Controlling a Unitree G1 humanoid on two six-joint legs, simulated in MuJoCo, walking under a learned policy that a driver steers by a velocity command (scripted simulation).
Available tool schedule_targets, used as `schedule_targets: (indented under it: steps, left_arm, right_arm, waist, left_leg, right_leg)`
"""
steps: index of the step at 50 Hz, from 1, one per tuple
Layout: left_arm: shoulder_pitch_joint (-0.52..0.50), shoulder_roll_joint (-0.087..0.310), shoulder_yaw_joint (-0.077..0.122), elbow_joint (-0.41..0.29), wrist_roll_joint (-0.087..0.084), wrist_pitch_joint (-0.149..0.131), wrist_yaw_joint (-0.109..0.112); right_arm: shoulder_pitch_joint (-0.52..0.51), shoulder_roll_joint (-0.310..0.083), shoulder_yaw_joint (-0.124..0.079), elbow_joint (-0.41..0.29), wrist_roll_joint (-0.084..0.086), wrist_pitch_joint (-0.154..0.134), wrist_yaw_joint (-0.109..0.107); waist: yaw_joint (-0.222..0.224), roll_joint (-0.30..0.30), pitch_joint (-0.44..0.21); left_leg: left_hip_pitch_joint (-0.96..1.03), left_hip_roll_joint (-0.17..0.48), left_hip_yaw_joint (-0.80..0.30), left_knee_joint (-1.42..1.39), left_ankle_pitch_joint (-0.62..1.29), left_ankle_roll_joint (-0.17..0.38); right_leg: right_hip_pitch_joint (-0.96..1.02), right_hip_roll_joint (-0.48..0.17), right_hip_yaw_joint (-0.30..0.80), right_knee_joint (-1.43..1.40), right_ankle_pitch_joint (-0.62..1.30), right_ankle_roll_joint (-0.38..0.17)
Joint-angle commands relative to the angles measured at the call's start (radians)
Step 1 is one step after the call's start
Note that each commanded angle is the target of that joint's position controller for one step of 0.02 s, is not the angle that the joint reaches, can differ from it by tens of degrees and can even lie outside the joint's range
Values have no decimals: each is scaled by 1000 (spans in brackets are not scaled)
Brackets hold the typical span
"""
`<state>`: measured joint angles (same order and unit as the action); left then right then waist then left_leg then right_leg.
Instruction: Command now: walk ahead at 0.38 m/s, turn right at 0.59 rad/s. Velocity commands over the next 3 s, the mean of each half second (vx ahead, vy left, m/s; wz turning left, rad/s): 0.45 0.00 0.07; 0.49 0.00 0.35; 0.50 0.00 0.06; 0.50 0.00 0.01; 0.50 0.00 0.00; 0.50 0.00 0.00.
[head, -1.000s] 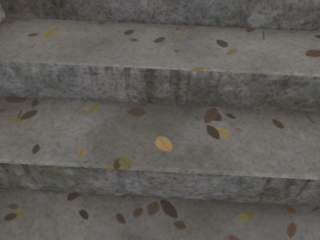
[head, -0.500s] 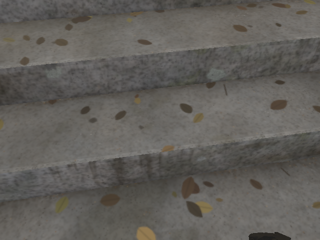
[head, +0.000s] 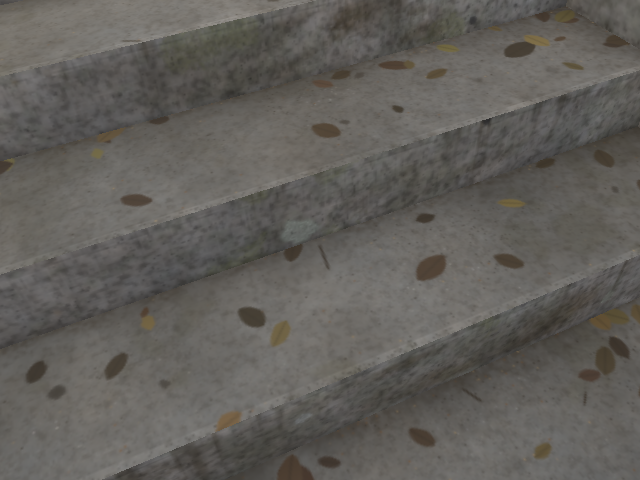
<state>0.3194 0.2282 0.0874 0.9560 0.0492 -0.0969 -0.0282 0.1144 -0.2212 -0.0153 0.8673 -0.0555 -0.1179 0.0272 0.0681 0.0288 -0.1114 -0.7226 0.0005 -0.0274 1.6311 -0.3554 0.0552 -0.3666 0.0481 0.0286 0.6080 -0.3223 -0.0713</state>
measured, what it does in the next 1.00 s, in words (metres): climbs, turning left: left foot 0.17 m higher, then right foot 0.17 m higher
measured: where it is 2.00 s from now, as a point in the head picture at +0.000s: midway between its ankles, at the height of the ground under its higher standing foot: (244, 33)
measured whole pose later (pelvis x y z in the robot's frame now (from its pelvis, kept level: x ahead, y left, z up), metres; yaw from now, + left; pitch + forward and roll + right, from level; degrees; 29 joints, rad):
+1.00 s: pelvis +0.58 +0.09 +0.26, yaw +17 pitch +6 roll -4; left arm 0.00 0.12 -0.04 0.81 0.05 -0.05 -0.05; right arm 0.42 -0.17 -0.05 1.12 -0.05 -0.10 0.12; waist 0.00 0.06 -0.15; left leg -0.49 -0.12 -0.27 1.51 0.03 0.13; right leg -0.79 0.04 -0.19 1.07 -0.40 -0.11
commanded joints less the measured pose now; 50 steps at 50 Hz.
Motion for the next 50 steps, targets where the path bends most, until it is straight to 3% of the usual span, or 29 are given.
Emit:
schedule_targets:
  steps: [1,5,8,9,10,11,13,15,16,17,18,19,20,23,25,29,32,36,38,40,41,42,43,44,45,46,47,48,50]
  left_arm:
    - [3,29,-20,-23,9,33,0]
    - [241,-21,-56,119,57,21,6]
    - [204,-13,-79,134,99,10,0]
    - [167,71,-49,112,-38,-26,17]
    - [157,59,-56,131,-61,-35,51]
    - [21,51,-79,47,50,-26,-11]
    - [5,171,-51,-5,22,-26,-44]
    - [35,286,-19,-24,0,-33,-41]
    - [107,232,-26,-1,25,-34,-58]
    - [234,107,-39,18,70,-19,-67]
    - [259,-5,-66,-7,99,-4,-90]
    - [31,42,-39,-64,44,15,-96]
    - [-77,14,-39,-79,-13,5,-65]
    - [-143,-22,-84,-114,16,2,-1]
    - [-118,-14,-96,-101,21,22,-2]
    - [-288,41,-96,-165,-20,31,-16]
    - [-372,-25,-121,-190,17,40,-15]
    - [-584,-41,-155,-286,10,16,4]
    - [-745,-51,-157,-365,3,30,6]
    - [-921,-137,-187,-466,22,97,-32]
    - [-835,-114,-172,-452,7,101,-60]
    - [-710,-72,-159,-403,-5,109,-71]
    - [-591,16,-128,-372,-23,106,-68]
    - [-372,82,-90,-307,-21,93,-52]
    - [-135,76,-91,-217,-21,72,-50]
    - [129,95,-82,-124,21,94,-40]
    - [222,130,-67,-84,34,90,-18]
    - [109,159,-55,-62,6,58,-4]
    - [-79,-23,-86,-22,-8,47,-3]
  right_arm:
    - [-69,-16,17,-86,-5,-2,8]
    - [-88,66,69,-78,0,22,37]
    - [-225,44,83,-173,29,30,23]
    - [-399,114,77,-307,60,63,-26]
    - [-436,67,74,-349,50,88,-46]
    - [-403,-22,74,-308,38,98,-5]
    - [-268,13,71,-240,23,105,55]
    - [-97,-42,53,-187,58,86,72]
    - [-47,-79,38,-159,60,72,69]
    - [149,-124,21,-100,46,72,66]
    - [421,-161,11,-9,34,66,46]
    - [593,-234,-20,17,-5,62,24]
    - [588,-214,-24,54,-4,35,18]
    - [207,-22,15,89,3,39,29]
    - [60,55,38,108,14,38,30]
    - [146,-24,17,141,-32,19,46]
    - [512,24,36,263,-33,1,31]
    - [696,68,50,340,-79,16,25]
    - [638,51,50,305,-74,19,38]
    - [444,28,43,232,-23,22,81]
    - [426,-37,26,185,17,-4,82]
    - [416,-74,23,186,9,-25,92]
    - [426,-142,-4,181,54,-37,89]
    - [456,-170,-30,215,23,-42,105]
    - [654,-11,1,249,-47,-44,114]
    - [613,19,-12,270,-45,-6,126]
    - [403,-49,-53,251,15,23,128]
    - [354,-39,-64,238,34,21,112]
    - [268,17,-48,206,12,13,65]
  waist:
    - [-48,-67,6]
    - [-4,-94,90]
    - [-25,-41,102]
    - [-36,-78,234]
    - [-36,-90,281]
    - [-89,-9,15]
    - [-130,-179,59]
    - [-177,-158,-35]
    - [-154,-182,-82]
    - [-131,-93,-253]
    - [-197,153,-386]
    - [-296,217,-207]
    - [-294,206,-2]
    - [-40,-41,47]
    - [42,-21,42]
    - [-10,-63,15]
    - [-142,100,52]
    - [-197,59,131]
    - [-200,39,138]
    - [-137,49,185]
    - [-66,159,155]
    - [-37,147,112]
    - [14,128,60]
    - [50,131,-68]
    - [5,-140,-399]
    - [109,-261,-439]
    - [175,-252,-183]
    - [105,-157,-26]
    - [-11,55,-26]
  left_leg:
    - [-474,4,-54,417,42,44]
    - [-863,2,-42,745,-36,118]
    - [-818,61,-29,600,8,171]
    - [-677,39,92,382,-154,55]
    - [-557,90,60,225,-180,36]
    - [-243,118,76,-90,1,98]
    - [13,0,190,-49,-81,42]
    - [-63,-110,248,-324,-111,33]
    - [19,-138,215,-468,-76,78]
    - [403,-115,-61,-470,340,182]
    - [828,51,-603,-859,95,329]
    - [824,127,-988,-1156,-261,273]
    - [664,142,-979,-1174,-478,210]
    - [190,101,-732,-1120,-268,216]
    - [103,71,-561,-1152,-159,186]
    - [27,-29,-238,-1206,85,111]
    - [441,70,-412,-1167,249,221]
    - [831,148,-463,-1119,257,211]
    - [547,95,-440,-1287,158,203]
    - [-14,150,-374,-1604,287,237]
    - [-17,163,-316,-1568,876,259]
    - [164,215,-280,-1480,1399,243]
    - [436,202,-238,-1352,1750,197]
    - [492,178,-217,-1098,1834,128]
    - [212,97,-249,-812,1390,89]
    - [-5,-98,-284,-512,374,65]
    - [-133,-151,-335,-7,360,42]
    - [-227,-118,-336,160,445,49]
    - [-247,-100,-315,330,450,114]
  right_leg:
    - [179,-285,471,-241,134,-273]
    - [291,-312,407,-244,15,-251]
    - [177,-291,264,-304,17,-175]
    - [29,-268,238,-494,-77,-130]
    - [-41,-265,246,-594,-30,-123]
    - [-141,-278,129,-590,-28,-101]
    - [-227,-299,48,-622,390,-166]
    - [266,-331,-20,-379,1294,-187]
    - [383,-308,-69,-197,1585,-177]
    - [180,-241,-44,99,1480,-112]
    - [-271,-59,53,400,538,-55]
    - [-594,84,225,759,197,-44]
    - [-758,78,319,1005,280,-53]
    - [-683,-12,242,1258,404,-76]
    - [-749,-41,209,1343,335,-106]
    - [-638,-86,0,1140,321,-84]
    - [-1032,-62,-16,1503,95,-53]
    - [-1456,-83,24,1470,-135,-103]
    - [-1160,-114,-103,1114,71,-84]
    - [-502,-123,-166,866,56,-53]
    - [-314,-34,-279,899,27,-11]
    - [-246,-10,-254,830,134,-1]
    - [-256,50,-272,564,43,-3]
    - [-23,46,-154,437,87,-40]
    - [503,-118,254,360,264,-243]
    - [641,-300,750,-8,-13,-346]
    - [364,-304,933,-191,-367,-305]
    - [188,-288,847,-204,-434,-250]
    - [30,-314,622,-171,-74,-240]
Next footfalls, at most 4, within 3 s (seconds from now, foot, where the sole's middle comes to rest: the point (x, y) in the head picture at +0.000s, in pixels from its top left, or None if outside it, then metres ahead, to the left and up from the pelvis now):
0.32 left None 0.30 0.15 -0.59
0.86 right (347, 314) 0.73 0.05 -0.42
1.44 left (213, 156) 0.98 0.32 -0.25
1.98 right None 1.38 0.22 -0.08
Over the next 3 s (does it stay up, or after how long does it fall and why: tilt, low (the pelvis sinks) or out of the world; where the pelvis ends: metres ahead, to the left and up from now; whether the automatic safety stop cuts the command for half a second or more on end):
stays up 1.74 0.42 0.86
